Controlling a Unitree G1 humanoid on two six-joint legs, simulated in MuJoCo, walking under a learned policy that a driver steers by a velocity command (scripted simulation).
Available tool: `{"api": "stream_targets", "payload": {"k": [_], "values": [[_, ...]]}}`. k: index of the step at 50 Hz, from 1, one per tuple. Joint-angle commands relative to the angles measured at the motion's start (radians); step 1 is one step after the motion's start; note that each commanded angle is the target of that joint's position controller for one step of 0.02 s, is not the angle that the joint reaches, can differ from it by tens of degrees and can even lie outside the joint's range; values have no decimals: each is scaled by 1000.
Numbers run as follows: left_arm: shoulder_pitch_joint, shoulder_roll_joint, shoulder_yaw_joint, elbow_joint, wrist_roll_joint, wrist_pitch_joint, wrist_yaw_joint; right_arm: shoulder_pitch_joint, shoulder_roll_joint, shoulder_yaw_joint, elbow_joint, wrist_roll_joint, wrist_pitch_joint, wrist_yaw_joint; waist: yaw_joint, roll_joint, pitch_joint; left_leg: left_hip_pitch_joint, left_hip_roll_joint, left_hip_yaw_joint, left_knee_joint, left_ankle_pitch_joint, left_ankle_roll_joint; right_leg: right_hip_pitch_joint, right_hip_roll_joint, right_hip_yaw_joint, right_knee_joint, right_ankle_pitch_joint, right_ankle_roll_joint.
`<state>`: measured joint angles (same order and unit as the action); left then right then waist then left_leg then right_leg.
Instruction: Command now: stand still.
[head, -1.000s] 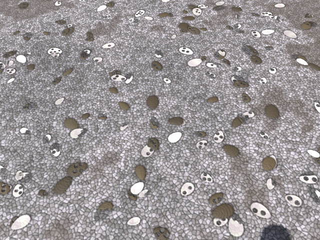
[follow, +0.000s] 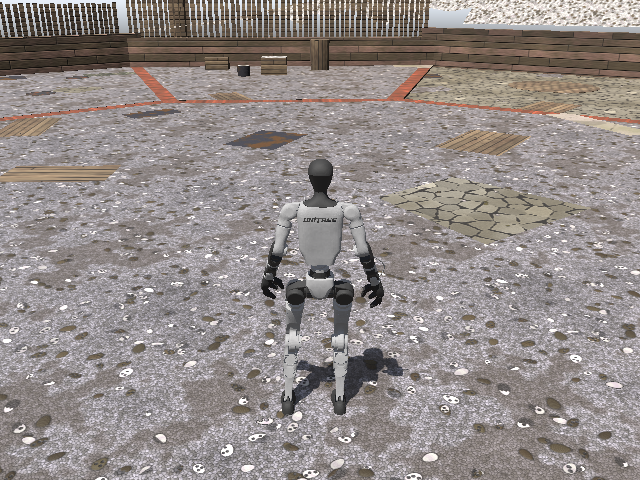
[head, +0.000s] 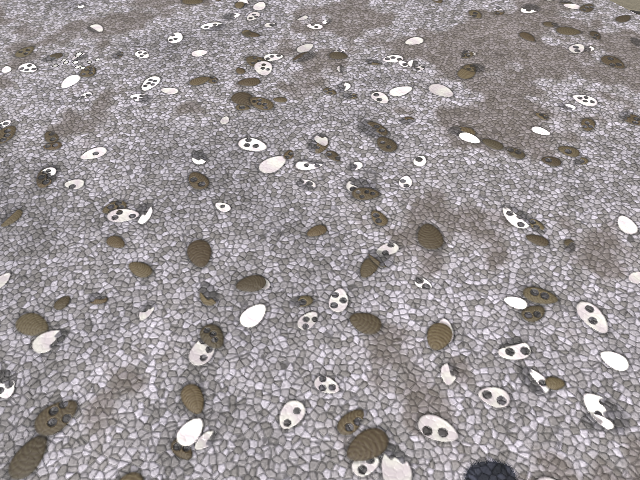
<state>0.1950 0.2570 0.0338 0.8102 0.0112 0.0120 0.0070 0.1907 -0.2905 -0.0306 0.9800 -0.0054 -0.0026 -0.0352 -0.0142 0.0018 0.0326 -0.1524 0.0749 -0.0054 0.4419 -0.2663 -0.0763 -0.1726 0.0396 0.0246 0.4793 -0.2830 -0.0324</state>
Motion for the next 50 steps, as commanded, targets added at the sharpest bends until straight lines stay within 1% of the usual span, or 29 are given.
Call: {"api": "stream_targets", "payload": {"k": [1, 13, 26, 27, 28, 29, 30, 31, 32, 33, 34, 35, 36, 37, 38, 39, 40, 41, 42, 43, 44, 45, 46, 47, 48, 50], "values": [[-12, 116, 27, -34, -1, -13, 6, 8, -122, -23, -19, 1, -8, -6, -2, -15, -37, 2, 0, 3, -35, 175, 17, 1, -83, 78, -84, 269, -22], [14, 110, 19, 61, -6, -13, 17, 28, -98, -19, 44, 2, -4, -11, 0, -5, -12, -15, -14, 11, -40, 156, 25, -10, -66, 52, -80, 230, -7], [32, 94, 9, 143, -11, -13, 22, 67, -66, -11, 86, 3, -1, -17, 3, -2, 3, -28, -26, 18, -39, 140, 30, -19, -57, 37, -83, 201, 1], [47, 91, 9, 156, -12, -11, 24, 87, -55, -8, 97, 4, 0, -17, 3, -10, -18, -24, -41, 37, -30, 49, 33, -12, -49, 32, -92, 90, -3], [52, 103, 13, 161, -18, -8, 27, 90, -51, -9, 99, 10, 2, -19, 7, -23, -5, -49, -67, 64, 5, -85, 42, -27, -42, 36, -100, -112, -19], [58, 122, 20, 163, -24, -6, 28, 81, -48, -9, 91, 15, 1, -20, 15, -47, 26, -97, -85, 82, 50, -207, 55, -63, -58, 68, -124, -320, -42], [68, 136, 25, 161, -27, -8, 28, 64, -43, -9, 77, 15, -5, -20, 25, -77, 71, -159, -93, 88, 99, -276, 65, -99, -100, 132, -167, -468, -71], [99, 158, 32, 166, -29, -17, 25, 44, -24, -4, 60, 14, -17, -16, 39, -128, 99, -211, -97, 95, 173, -265, 73, -109, -169, 239, -220, -561, -111], [125, 179, 40, 172, -33, -27, 23, 44, -7, -1, 50, 19, -32, -9, 43, -184, 106, -260, -92, 90, 264, -227, 85, -95, -247, 351, -279, -617, -155], [129, 189, 46, 173, -36, -37, 22, 41, -7, -1, 42, 25, -48, 1, 43, -205, 125, -278, -65, 53, 338, -211, 105, -118, -305, 437, -315, -615, -190], [110, 181, 45, 164, -34, -47, 21, 43, -10, -4, 36, 32, -62, 11, 30, -196, 135, -291, -43, 26, 368, -234, 128, -127, -329, 466, -323, -577, -202], [73, 172, 43, 151, -38, -54, 18, 57, -5, -3, 34, 39, -74, 20, 7, -183, 142, -277, -28, 17, 315, -256, 151, -132, -329, 442, -311, -520, -192], [18, 162, 40, 133, -48, -56, 16, 103, -4, -5, 48, 40, -85, 26, -32, -165, 131, -172, -28, 31, 180, -215, 172, -170, -294, 361, -277, -446, -158], [-43, 151, 37, 115, -54, -52, 14, 198, -3, -12, 92, 35, -91, 29, -82, -128, 109, 16, -63, 69, 34, -79, 175, -256, -221, 248, -210, -354, -114], [-64, 115, 28, 101, -46, -55, 12, 287, -26, -25, 132, 21, -91, 30, -104, -46, 76, 153, -53, 14, -10, -17, 163, -324, -140, 137, -55, -230, -69], [-74, 40, 6, 82, -32, -65, 7, 406, -107, -46, 148, 18, -91, 27, -129, 200, 13, 271, 149, -308, -173, -176, 223, -439, -26, -33, 291, -157, 5], [-86, 51, 13, 45, -45, -84, 12, 454, -187, -56, 146, 9, -102, 42, -124, 329, 23, 284, 322, -684, -306, -292, 346, -595, 27, -11, 516, -302, 9], [-70, 82, 20, 54, -64, -98, 9, 366, -122, -36, 123, 4, -115, 42, -72, 188, 89, 246, 337, -675, -301, -320, 357, -665, -48, 65, 662, -254, -12], [-39, 85, 20, 73, -68, -109, 0, 310, -71, -24, 97, 11, -123, 43, -45, 128, 118, 244, 289, -552, -293, -279, 319, -700, -87, 70, 696, -140, -34], [-39, 92, 24, 91, -46, -122, -7, 290, -48, -16, 80, 11, -123, 52, -45, 80, 96, 241, 219, -402, -269, -54, 254, -659, -110, 57, 661, -57, -49], [-54, 98, 35, 85, -43, -121, -7, 275, -44, -12, 76, 10, -118, 55, -31, 102, 86, 270, 199, -351, -288, 0, 238, -678, -129, 29, 621, 13, -49], [-79, 93, 36, 78, -40, -121, -12, 281, -32, -6, 76, 8, -114, 53, -34, 125, 82, 239, 186, -302, -299, 94, 234, -639, -150, 21, 585, 57, -39], [-97, 81, 35, 74, -37, -119, -20, 307, -15, -1, 80, 5, -109, 48, -41, 115, 74, 247, 166, -249, -302, 210, 236, -627, -145, -1, 557, 86, -23], [-103, 58, 31, 75, -35, -112, -26, 329, -8, 3, 83, 4, -103, 42, -41, 108, 63, 255, 144, -193, -295, 296, 235, -614, -140, -23, 524, 101, -10], [-132, 41, 27, 64, -34, -109, -28, 336, -24, -1, 80, 3, -96, 34, -44, 92, 67, 249, 136, -165, -301, 325, 238, -615, -132, -36, 473, 123, 2], [-233, 13, 13, 25, -34, -108, -32, 331, -49, -4, 65, 1, -88, 21, -59, 75, 93, 189, 123, -119, -323, 348, 237, -577, -116, -58, 318, 193, 22]]}}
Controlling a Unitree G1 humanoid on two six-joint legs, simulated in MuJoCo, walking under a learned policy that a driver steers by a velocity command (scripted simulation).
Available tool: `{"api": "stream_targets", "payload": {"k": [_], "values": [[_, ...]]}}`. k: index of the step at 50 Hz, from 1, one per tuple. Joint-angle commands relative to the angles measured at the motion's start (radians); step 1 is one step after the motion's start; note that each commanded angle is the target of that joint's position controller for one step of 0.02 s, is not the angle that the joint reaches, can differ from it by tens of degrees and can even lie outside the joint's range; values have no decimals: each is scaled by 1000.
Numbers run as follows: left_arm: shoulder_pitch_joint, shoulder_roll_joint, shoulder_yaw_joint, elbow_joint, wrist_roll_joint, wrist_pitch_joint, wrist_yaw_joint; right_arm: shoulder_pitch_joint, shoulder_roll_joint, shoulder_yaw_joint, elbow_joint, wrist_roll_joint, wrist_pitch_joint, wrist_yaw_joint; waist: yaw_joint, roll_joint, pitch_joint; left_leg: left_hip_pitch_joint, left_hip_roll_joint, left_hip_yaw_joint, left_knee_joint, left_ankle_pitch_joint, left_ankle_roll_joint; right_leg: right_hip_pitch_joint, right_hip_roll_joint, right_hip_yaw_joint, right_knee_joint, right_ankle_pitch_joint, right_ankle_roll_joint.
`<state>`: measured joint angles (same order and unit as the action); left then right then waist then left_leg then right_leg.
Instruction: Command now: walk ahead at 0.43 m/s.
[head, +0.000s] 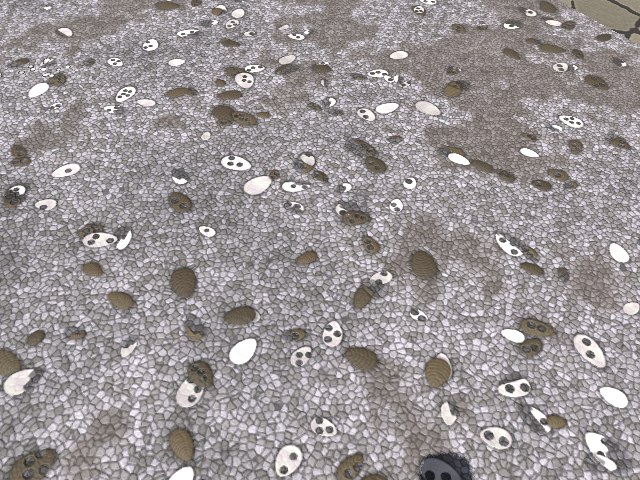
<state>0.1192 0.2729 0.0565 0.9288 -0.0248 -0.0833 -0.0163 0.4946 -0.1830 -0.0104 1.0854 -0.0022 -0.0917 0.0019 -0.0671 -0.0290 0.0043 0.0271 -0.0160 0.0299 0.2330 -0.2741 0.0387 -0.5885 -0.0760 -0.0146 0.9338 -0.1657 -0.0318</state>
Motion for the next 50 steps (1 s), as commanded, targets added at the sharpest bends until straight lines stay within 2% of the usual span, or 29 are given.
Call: {"api": "stream_targets", "payload": {"k": [1, 4, 7, 9, 10, 11, 12, 13, 14, 15, 16, 17, 18, 19, 21, 25, 29, 33, 36, 38, 39, 40, 41, 42, 43, 44, 45, 47, 50], "values": [[-200, -11, -15, -110, 0, -13, -11, 32, -166, -25, -44, -3, 3, -21, -15, 111, 128, -22, 206, -135, -128, 346, 121, -119, 14, -32, -208, 115, 25], [-277, 2, -20, -141, -7, -12, -22, 65, -184, -35, -36, 6, 3, -26, -23, 134, 155, -47, 225, -111, -156, 334, 131, -41, 38, -50, -325, 175, 17], [-300, 34, -14, -167, -9, -18, -33, 56, -192, -47, -33, 18, 8, -28, 11, 134, 153, 39, 268, -94, -113, 449, 116, -12, 41, -27, -397, 164, -25], [-215, 82, 9, -153, -7, -22, -33, 25, -216, -59, -46, 12, 16, -28, 77, 162, 66, 92, 279, -72, 17, 782, 94, 130, 84, -48, -399, 120, -61], [-83, 116, 30, -116, -9, -20, -27, 6, -220, -62, -53, 7, 26, -27, 147, 173, -21, 82, 259, -47, 169, 941, 77, 293, 115, -67, -397, 110, -87], [91, 155, 53, -61, -11, -14, -18, -11, -215, -59, -68, 1, 32, -26, 226, 164, -124, -20, 218, -26, 375, 934, 47, 534, 104, -50, -399, 121, -118], [271, 228, 71, -23, 4, -5, -5, 5, -169, -41, -95, -19, 30, -24, 260, 15, -268, -277, 144, -3, 708, 534, 23, 848, -113, 221, -381, 40, -183], [304, 245, 66, -2, 17, -6, -19, 141, -7, -2, -90, 4, 7, -9, 163, -260, -422, -590, -49, -94, 1028, -273, -24, 1070, -328, 743, -574, -246, -345], [231, 145, 41, -6, 7, -12, -22, 30, -121, -28, -100, 36, -21, -6, 188, -154, -283, -698, -1, -185, 1142, -279, 3, 956, -278, 757, -672, -321, -291], [132, 104, 28, -22, 4, -19, -20, -76, -172, -45, -138, 60, -37, -6, 159, -104, -119, -750, 49, -149, 1144, -184, 23, 792, -252, 585, -690, -234, -247], [52, 85, 20, -37, 10, -27, -23, -121, -174, -47, -145, 54, -43, -14, 122, 4, -59, -693, 103, -133, 1097, -87, 25, 632, -221, 463, -714, -75, -227], [18, 65, 15, -39, 23, -33, -27, -132, -169, -58, -146, 37, -38, -21, 89, 25, -23, -641, 134, -121, 1050, -35, 21, 516, -187, 368, -737, 29, -217], [20, 40, 6, -27, 35, -39, -32, -115, -156, -61, -144, 27, -28, -22, 62, 1, -20, -566, 159, -129, 1018, -14, 25, 442, -149, 287, -744, 149, -198], [20, 44, 7, -17, 32, -38, -31, -82, -119, -59, -145, 29, -15, -22, 35, -34, -30, -550, 167, -124, 980, -7, 17, 423, -145, 262, -773, 113, -213], [46, 63, 8, 4, 26, -41, -21, -121, -119, -63, -165, 25, 4, -26, 29, -26, 15, -576, 183, -107, 914, 13, 0, 357, -136, 216, -825, 89, -225], [126, 108, 15, 27, 23, -34, 11, -311, -136, -66, -237, 8, 4, -23, 70, 1, 69, -704, 190, -85, 657, 220, -42, 394, -119, 155, -856, 127, -214], [216, 129, 16, 49, 11, -25, 20, -464, -107, -49, -279, 14, -6, -3, 126, -3, 74, -642, 131, -27, 406, 387, -40, 441, -88, 80, -847, 163, -174], [295, 135, 20, 84, 3, -4, 23, -568, -120, -44, -328, 24, -12, 22, 151, -10, 93, -686, 109, -35, 304, 332, -16, 604, -152, 93, -782, 195, -165], [277, 157, 30, 83, 4, 13, 27, -524, -163, -57, -336, 26, -19, 35, 97, -40, 49, -594, 75, -21, 266, 217, 25, 688, -185, 95, -678, 399, -136], [241, 141, 22, 68, 13, 24, 27, -265, -238, -98, -263, 24, -18, 27, -35, -39, -114, -226, 27, 20, 249, 225, 79, 615, -112, 34, -378, 634, -91], [256, 102, 3, 40, 33, 23, 27, -75, -316, -119, -225, 10, -14, 17, -87, 76, -273, 94, 216, -198, 280, 235, 146, 398, -44, -14, -53, 352, -56], [386, -39, -35, 45, 23, 0, 15, -35, -361, -126, -198, 6, -10, 27, -8, 348, -392, 394, 416, -683, 142, 9, 300, 12, 144, 21, 261, -351, -3], [317, 79, -10, 53, -4, -23, 11, -60, -252, -96, -211, 10, -13, 29, -41, 232, -340, 360, 392, -725, 73, -88, 263, -100, 96, 147, 377, -409, -23], [221, 131, 4, 22, -26, -38, 8, -152, -214, -83, -229, 11, -17, 25, -27, 182, -193, 227, 363, -572, 56, -23, 220, -155, 49, 129, 387, -320, -40], [171, 125, 5, 14, -23, -43, 15, -232, -198, -75, -246, 6, -19, 25, 4, 92, -119, 83, 328, -456, 30, 108, 204, -118, -4, 101, 347, -227, -37], [152, 114, 11, 12, -5, -39, 21, -273, -180, -71, -251, -2, -21, 27, 31, 61, -63, -33, 301, -379, -3, 197, 201, -82, -34, 92, 292, -170, -30], [168, 99, 13, 15, 3, -28, 20, -283, -165, -65, -248, -11, -25, 30, 59, 81, -54, -98, 276, -319, -19, 293, 194, -16, -59, 100, 257, -141, -26], [188, 58, 11, 21, 4, -4, 22, -273, -159, -65, -232, -4, -28, 32, 84, 85, -42, -154, 252, -260, -71, 288, 202, 17, -73, 90, 191, -119, -12], [101, 53, 10, -14, 16, 12, 25, -235, -204, -76, -210, 0, -27, 15, 79, 75, 19, -174, 255, -200, -119, 320, 219, -70, -87, 78, 50, -18, 22]]}}
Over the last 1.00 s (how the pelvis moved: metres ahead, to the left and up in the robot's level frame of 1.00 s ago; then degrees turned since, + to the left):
0.11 0.06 0.01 1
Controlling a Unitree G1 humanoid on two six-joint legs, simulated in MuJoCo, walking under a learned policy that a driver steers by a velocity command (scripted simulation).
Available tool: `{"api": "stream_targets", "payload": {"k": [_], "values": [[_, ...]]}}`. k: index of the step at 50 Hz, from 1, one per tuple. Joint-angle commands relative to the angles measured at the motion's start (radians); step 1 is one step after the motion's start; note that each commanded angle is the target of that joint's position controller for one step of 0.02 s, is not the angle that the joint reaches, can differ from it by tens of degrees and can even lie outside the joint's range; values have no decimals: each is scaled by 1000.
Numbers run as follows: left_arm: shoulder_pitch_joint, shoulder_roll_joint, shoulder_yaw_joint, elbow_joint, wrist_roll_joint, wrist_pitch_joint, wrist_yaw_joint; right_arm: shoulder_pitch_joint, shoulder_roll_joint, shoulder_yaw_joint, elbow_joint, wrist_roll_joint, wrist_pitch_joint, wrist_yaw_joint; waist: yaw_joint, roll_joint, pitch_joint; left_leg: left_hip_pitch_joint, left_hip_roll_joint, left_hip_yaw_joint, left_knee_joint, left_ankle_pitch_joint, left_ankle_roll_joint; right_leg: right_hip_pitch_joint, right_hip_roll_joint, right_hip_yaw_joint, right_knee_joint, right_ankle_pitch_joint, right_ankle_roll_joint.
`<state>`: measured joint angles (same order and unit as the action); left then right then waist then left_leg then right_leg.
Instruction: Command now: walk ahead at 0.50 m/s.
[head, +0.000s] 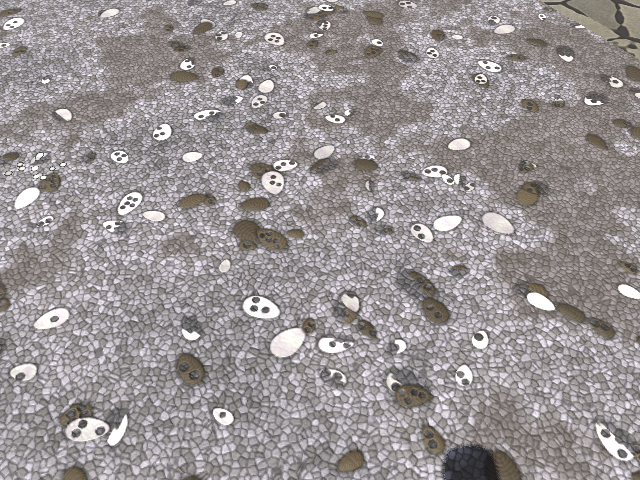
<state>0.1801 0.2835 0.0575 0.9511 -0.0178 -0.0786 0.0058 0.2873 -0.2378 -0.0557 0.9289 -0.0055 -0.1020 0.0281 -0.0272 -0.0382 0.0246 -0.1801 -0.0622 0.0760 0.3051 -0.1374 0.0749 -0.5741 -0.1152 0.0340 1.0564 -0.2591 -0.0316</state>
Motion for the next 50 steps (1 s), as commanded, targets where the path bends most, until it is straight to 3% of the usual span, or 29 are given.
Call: {"api": "stream_targets", "payload": {"k": [1, 6, 11, 14, 15, 16, 17, 18, 19, 20, 21, 23, 24, 25, 26, 27, 28, 34, 38, 40, 42, 43, 44, 45, 46, 47, 48, 49, 50], "values": [[-2, 45, 11, -49, 13, 6, 2, -7, -148, -31, -44, 3, -13, -17, 27, 79, 7, 43, 291, -227, -200, 170, 173, -107, -46, 26, -134, 135, 28], [-167, 18, 2, -94, 8, -7, -12, 69, -159, -31, -10, 13, -2, -32, -21, 92, 33, 66, 242, -129, -210, 153, 122, -62, 6, -24, -416, 363, 28], [-284, 30, -3, -145, -2, -17, -36, 137, -166, -37, 38, 21, 18, -37, -43, 98, 68, 224, 307, -137, -151, 189, 114, -99, 27, -20, -527, 302, -4], [-233, 68, 11, -145, -4, -27, -48, 111, -186, -47, 40, 24, 32, -44, 7, 123, 26, 286, 332, -138, -54, 389, 88, 9, 61, -45, -559, 195, -42], [-147, 92, 26, -122, -3, -28, -46, 88, -190, -47, 35, 24, 38, -45, 59, 133, -28, 275, 311, -115, 47, 553, 72, 142, 96, -77, -576, 188, -61], [20, 137, 52, -67, 0, -27, -40, 80, -167, -38, 28, 20, 43, -45, 131, 116, -127, 206, 256, -77, 236, 607, 44, 374, 111, -86, -576, 210, -91], [207, 213, 74, -28, 12, -24, -30, 93, -137, -21, 2, 1, 43, -47, 183, 1, -276, -14, 189, -31, 553, 325, 6, 686, -74, 131, -548, 218, -160], [262, 259, 82, -3, 10, -18, -36, 216, -1, 16, 4, 6, 20, -33, 111, -259, -386, -413, -1, -68, 880, -377, -56, 990, -275, 605, -673, -4, -314], [234, 162, 53, -12, 0, -20, -37, 145, -103, -5, 8, 31, -4, -31, 146, -158, -340, -529, 39, -203, 1004, -451, -35, 958, -252, 655, -747, -114, -278], [146, 122, 41, -31, 1, -25, -33, 54, -153, -19, -24, 54, -20, -28, 132, -120, -206, -590, 89, -188, 1017, -365, -16, 835, -225, 510, -766, -68, -236], [62, 93, 29, -49, 8, -27, -35, -9, -157, -21, -34, 46, -22, -36, 101, -15, -121, -547, 145, -156, 968, -268, -10, 680, -180, 388, -795, 48, -198], [3, 61, 19, -54, 27, -35, -38, 9, -133, -30, -32, 27, -9, -42, 38, -26, -76, -441, 202, -160, 884, -177, -22, 503, -145, 276, -841, 211, -204], [4, 53, 18, -45, 26, -35, -39, 26, -110, -29, -29, 26, 3, -41, 22, -36, -72, -408, 210, -158, 851, -161, -27, 461, -131, 243, -873, 196, -207], [11, 51, 17, -39, 25, -36, -37, 25, -94, -30, -27, 27, 16, -44, 15, -15, -59, -398, 217, -150, 826, -149, -27, 433, -108, 206, -901, 181, -200], [20, 89, 24, -31, 23, -38, -31, 10, -81, -26, -37, 27, 23, -45, 9, -42, -34, -419, 223, -144, 784, -131, -42, 404, -130, 194, -922, 214, -221], [46, 80, 22, -23, 16, -41, -26, -27, -93, -28, -47, 16, 27, -47, 22, -18, -10, -446, 227, -137, 746, -99, -53, 404, -110, 151, -928, 298, -214], [58, 108, 28, -15, 19, -38, -19, -59, -87, -28, -64, 15, 28, -46, 20, -28, -2, -484, 227, -135, 680, -41, -66, 418, -119, 144, -940, 287, -219], [149, 116, 27, 14, 7, -24, -1, -260, -59, -15, -114, 17, 19, -29, 83, -7, 33, -462, 179, -81, 346, 230, -74, 459, -64, 28, -959, 281, -165], [220, 122, 30, 51, 1, -7, 1, -364, -65, -8, -154, 27, 11, -7, 113, -13, 65, -489, 156, -77, 244, 197, -58, 584, -113, 30, -913, 291, -162], [223, 133, 37, 59, -2, 4, 5, -375, -81, -9, -170, 29, 5, 5, 97, -24, 63, -482, 148, -82, 215, 131, -33, 647, -147, 40, -869, 352, -149], [195, 149, 43, 53, -3, 13, 8, -307, -115, -22, -159, 29, 1, 9, 45, -47, 18, -359, 113, -56, 194, 64, -4, 671, -152, 31, -783, 545, -127], [169, 147, 42, 47, -4, 18, 9, -201, -143, -40, -128, 25, 0, 7, -17, -48, -48, -204, 77, -23, 172, 68, 18, 655, -120, -1, -660, 703, -107], [165, 121, 31, 38, 2, 21, 9, -27, -193, -65, -74, 21, 2, -1, -87, -25, -159, 54, 89, -39, 189, 95, 52, 553, -66, -37, -456, 699, -78], [239, 41, 5, 14, 16, 12, 4, 124, -284, -87, -44, -1, 4, -8, -89, 140, -320, 452, 332, -377, 201, 46, 170, 208, 44, -90, -82, 373, -19], [277, -18, -16, 26, 10, -12, -3, 159, -268, -80, -29, 14, 10, -5, -76, 321, -418, 602, 469, -770, 29, -114, 267, -40, 179, -13, 174, -288, 12], [204, 90, 12, 13, -16, -33, -10, 106, -197, -54, -37, 19, 8, -3, -84, 237, -321, 527, 437, -722, -5, -207, 222, -147, 115, 85, 277, -297, -13], [120, 115, 17, -14, -34, -44, -11, 22, -162, -43, -59, 15, 6, -6, -66, 186, -198, 388, 405, -578, -22, -171, 185, -179, 64, 58, 274, -217, -31], [66, 108, 21, -19, -21, -42, -4, -51, -130, -31, -67, 6, 4, -2, -36, 88, -99, 226, 352, -455, -63, -81, 152, -143, 18, 32, 207, -130, -35], [84, 95, 27, -17, -12, -33, 2, -90, -117, -27, -71, -3, -3, -1, 5, 124, -77, 132, 338, -399, -89, -20, 151, -87, -17, 40, 143, -69, -32]]}}
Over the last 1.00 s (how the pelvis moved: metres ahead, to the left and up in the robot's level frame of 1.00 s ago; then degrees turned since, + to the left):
0.57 0.02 0.00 0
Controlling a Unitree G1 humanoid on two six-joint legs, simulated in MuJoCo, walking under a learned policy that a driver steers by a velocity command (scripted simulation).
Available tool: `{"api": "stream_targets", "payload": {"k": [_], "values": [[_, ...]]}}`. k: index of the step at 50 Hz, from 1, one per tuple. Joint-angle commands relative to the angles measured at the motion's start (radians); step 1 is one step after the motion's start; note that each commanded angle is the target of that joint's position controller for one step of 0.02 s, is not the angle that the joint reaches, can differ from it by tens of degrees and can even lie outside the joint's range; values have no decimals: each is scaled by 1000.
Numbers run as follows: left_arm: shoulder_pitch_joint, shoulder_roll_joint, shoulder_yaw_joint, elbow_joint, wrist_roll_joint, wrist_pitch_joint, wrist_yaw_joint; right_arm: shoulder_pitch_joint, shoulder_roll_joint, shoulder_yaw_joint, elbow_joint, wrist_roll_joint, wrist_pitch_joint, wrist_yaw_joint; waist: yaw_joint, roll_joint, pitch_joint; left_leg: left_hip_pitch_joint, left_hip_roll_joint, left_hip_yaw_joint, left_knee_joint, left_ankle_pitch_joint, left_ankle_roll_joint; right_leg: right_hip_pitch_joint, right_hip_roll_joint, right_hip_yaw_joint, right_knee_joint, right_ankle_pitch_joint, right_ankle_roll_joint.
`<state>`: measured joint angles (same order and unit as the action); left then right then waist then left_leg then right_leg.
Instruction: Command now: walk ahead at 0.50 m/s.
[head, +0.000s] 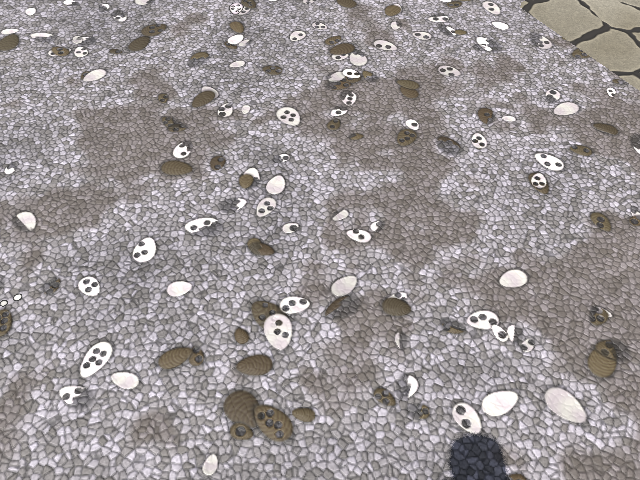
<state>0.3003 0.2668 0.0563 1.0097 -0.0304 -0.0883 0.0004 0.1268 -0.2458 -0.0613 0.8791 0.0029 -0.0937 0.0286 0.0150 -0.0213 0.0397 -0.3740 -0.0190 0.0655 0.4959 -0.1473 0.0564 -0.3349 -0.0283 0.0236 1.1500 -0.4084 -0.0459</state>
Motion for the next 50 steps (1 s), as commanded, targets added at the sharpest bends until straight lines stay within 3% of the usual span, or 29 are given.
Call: {"api": "stream_targets", "payload": {"k": [1, 3, 4, 7, 11, 15, 18, 19, 20, 21, 22, 23, 24, 26, 27, 28, 29, 32, 36, 40, 42, 43, 44, 45, 46, 47, 48, 49, 50], "values": [[-15, 94, 28, -67, 9, -11, 8, 58, -95, -17, -20, -15, -15, 2, -17, 103, -79, 266, 273, -348, -303, 54, 168, -269, -119, 54, 19, 105, -11], [-15, 65, 29, -68, 16, 9, 13, 76, -104, -18, -6, -9, -17, 2, 3, 80, -61, 199, 244, -312, -354, 41, 182, -240, -126, 42, -47, 136, 1], [-43, 59, 28, -83, 20, 11, 15, 89, -133, -25, 0, -5, -18, -3, 4, 92, -39, 185, 253, -308, -369, 72, 200, -267, -126, 38, -103, 164, 16], [-169, 66, 32, -129, 33, 5, 18, 152, -152, -31, 19, 1, -12, -25, -22, 65, -5, 213, 225, -270, -383, 103, 188, -335, -108, 35, -314, 325, 54], [-306, 47, 24, -168, 26, -5, 5, 217, -157, -34, 38, 11, -2, -39, -62, 81, 10, 207, 185, -225, -366, 102, 149, -271, -52, 18, -540, 495, 70], [-415, 55, 16, -211, 14, -20, -13, 281, -156, -38, 60, 20, 11, -46, -92, 94, 27, 275, 210, -270, -300, 83, 143, -251, -26, 28, -646, 480, 67], [-390, 100, 27, -220, 10, -36, -22, 269, -175, -50, 53, 22, 25, -55, -57, 122, 9, 312, 240, -328, -224, 108, 123, -157, -16, 39, -697, 400, 50], [-341, 117, 34, -210, 10, -40, -21, 256, -175, -52, 48, 22, 30, -56, -27, 134, -13, 308, 235, -335, -178, 154, 112, -81, -7, 27, -710, 368, 37], [-229, 148, 51, -179, 14, -44, -15, 242, -157, -46, 36, 21, 32, -55, 26, 125, -76, 280, 188, -314, -70, 236, 89, 79, 0, 14, -733, 351, 11], [-59, 202, 70, -150, 31, -49, -8, 218, -110, -29, 7, 10, 32, -51, 100, 69, -217, 153, 117, -266, 180, 171, 57, 350, -112, 110, -690, 335, -46], [70, 290, 94, -131, 40, -37, -2, 320, -19, -5, -21, 19, 18, -49, 83, -175, -380, -215, -33, -132, 543, -168, -23, 741, -356, 478, -728, 198, -178], [67, 220, 72, -129, 32, -31, -7, 328, -61, -9, -27, 33, 9, -49, 78, -274, -407, -364, -9, -191, 730, -455, -23, 749, -411, 695, -828, 49, -211], [-1, 142, 50, -147, 28, -29, -6, 269, -148, -32, -36, 45, 8, -49, 75, -175, -262, -422, 46, -212, 794, -392, -15, 622, -373, 566, -850, -5, -166], [-115, 82, 30, -158, 34, -22, -8, 185, -139, -40, -54, 32, 19, -53, 35, -62, -96, -374, 118, -174, 741, -248, -13, 359, -291, 330, -911, 120, -116], [-141, 75, 27, -154, 42, -25, -6, 193, -120, -45, -60, 29, 29, -50, 3, -103, -70, -328, 150, -179, 706, -203, -13, 280, -277, 265, -939, 174, -115], [-152, 72, 27, -151, 44, -27, -7, 201, -98, -43, -64, 29, 38, -45, -9, -100, -51, -291, 165, -174, 683, -184, -16, 231, -260, 204, -962, 230, -116], [-154, 82, 32, -143, 42, -28, -6, 193, -77, -40, -75, 31, 48, -42, -17, -100, -44, -287, 172, -164, 665, -164, -21, 203, -259, 166, -992, 246, -127], [-143, 115, 45, -131, 41, -35, 3, 139, -75, -39, -115, 24, 66, -39, -19, -53, -14, -331, 182, -167, 570, -65, -40, 193, -265, 59, -1031, 352, -148], [-116, 145, 54, -124, 39, -26, 13, 34, -63, -30, -151, 21, 57, -15, 10, -33, 2, -307, 161, -116, 345, 138, -37, 228, -226, -100, -1033, 443, -113], [-55, 172, 57, -105, 23, -1, 18, -93, -49, -16, -206, 8, 53, 9, 47, -19, 41, -241, 110, -40, 168, 151, -25, 276, -233, -174, -968, 652, -100], [-41, 198, 62, -93, 8, 15, 18, -93, -70, -23, -224, 5, 54, 17, 30, -52, 16, -190, 74, -24, 118, 88, -3, 337, -251, -182, -886, 808, -81], [-50, 213, 65, -93, 1, 20, 20, -63, -93, -31, -223, 1, 53, 19, 4, -72, -14, -131, 46, -11, 96, 54, 14, 357, -252, -183, -820, 918, -67], [-68, 220, 66, -94, -6, 25, 22, 24, -124, -47, -200, -3, 51, 20, -51, -74, -64, -18, 14, 0, 36, 82, 36, 364, -235, -191, -709, 980, -45], [-64, 203, 59, -92, -3, 28, 22, 146, -171, -71, -159, -5, 51, 12, -114, -43, -132, 172, -19, 6, -37, 215, 64, 311, -189, -219, -544, 944, -8], [-27, 158, 41, -109, 35, 22, 19, 244, -259, -93, -142, -14, 57, -11, -135, 89, -240, 450, 131, -166, 19, 656, 114, 103, -134, -235, -274, 583, 52], [101, 52, 1, -119, 64, 9, 0, 190, -314, -81, -166, -31, 63, -23, -21, 303, -392, 731, 416, -534, 88, 1041, 322, -206, 4, -154, 82, -317, 116], [96, 119, 13, -80, 20, 3, -11, 226, -237, -57, -175, -24, 64, -13, -84, 169, -545, 700, 440, -598, 9, 903, 357, -195, -2, 37, 167, -340, 107], [-13, 148, 24, -107, -15, 9, -11, 176, -201, -47, -166, -15, 61, -6, -88, 126, -402, 604, 377, -460, -23, 804, 310, -269, -40, 26, 167, -284, 97], [-65, 131, 19, -118, -6, 17, 1, 107, -170, -38, -164, -1, 56, -5, -67, 79, -281, 473, 322, -380, -57, 667, 256, -304, -69, 9, 100, -211, 90]]}}
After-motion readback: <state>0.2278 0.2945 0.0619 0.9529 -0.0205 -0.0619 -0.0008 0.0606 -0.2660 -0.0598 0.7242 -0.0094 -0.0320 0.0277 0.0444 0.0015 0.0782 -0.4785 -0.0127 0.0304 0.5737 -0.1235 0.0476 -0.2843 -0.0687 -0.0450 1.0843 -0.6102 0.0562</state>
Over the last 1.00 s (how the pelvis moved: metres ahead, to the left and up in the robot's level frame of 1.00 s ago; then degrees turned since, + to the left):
0.56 -0.01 -0.01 0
